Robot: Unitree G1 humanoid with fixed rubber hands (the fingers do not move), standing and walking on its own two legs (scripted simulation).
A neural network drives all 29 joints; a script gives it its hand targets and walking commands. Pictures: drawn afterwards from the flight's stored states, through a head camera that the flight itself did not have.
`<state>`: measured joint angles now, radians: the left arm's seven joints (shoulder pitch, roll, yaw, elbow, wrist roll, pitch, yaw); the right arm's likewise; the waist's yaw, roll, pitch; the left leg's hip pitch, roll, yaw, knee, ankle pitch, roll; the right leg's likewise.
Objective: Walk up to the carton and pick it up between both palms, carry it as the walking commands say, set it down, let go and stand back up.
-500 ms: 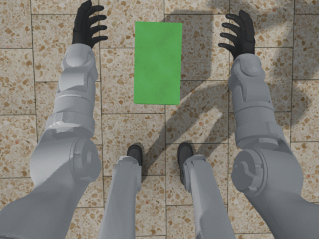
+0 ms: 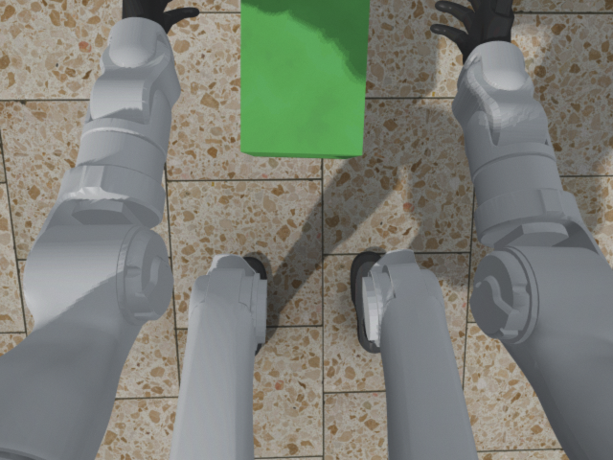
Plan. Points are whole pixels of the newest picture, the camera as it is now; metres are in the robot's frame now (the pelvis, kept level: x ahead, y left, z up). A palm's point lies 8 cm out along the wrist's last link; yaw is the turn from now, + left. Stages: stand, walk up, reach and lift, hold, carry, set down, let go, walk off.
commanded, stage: reach and lift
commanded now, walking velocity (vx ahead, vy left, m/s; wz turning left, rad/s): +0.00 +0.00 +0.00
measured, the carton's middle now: (303, 62) +0.58 +0.01 -0.39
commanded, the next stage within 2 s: none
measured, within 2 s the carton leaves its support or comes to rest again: neither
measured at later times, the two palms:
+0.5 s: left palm (191, 74) +0.53 +0.17 -0.29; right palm (426, 86) +0.52 -0.16 -0.29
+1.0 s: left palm (195, 75) +0.54 +0.16 -0.31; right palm (421, 86) +0.52 -0.16 -0.31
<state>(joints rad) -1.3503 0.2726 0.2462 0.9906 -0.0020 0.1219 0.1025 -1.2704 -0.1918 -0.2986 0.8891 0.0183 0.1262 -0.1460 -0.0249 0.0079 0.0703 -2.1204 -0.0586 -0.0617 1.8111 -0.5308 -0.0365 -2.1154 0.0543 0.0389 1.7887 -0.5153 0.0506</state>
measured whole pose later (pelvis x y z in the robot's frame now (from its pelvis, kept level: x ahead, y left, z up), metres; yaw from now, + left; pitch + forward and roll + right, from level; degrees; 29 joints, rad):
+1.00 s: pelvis -0.02 +0.00 -0.12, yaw +0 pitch +34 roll -1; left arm -1.58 0.38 0.05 1.26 -0.17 0.04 0.07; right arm -1.53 -0.30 -0.13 1.21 0.20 0.02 -0.12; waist -0.02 -0.01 0.48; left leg -2.23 -0.03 -0.04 2.25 -0.60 -0.02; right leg -2.23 0.03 0.02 2.22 -0.58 0.05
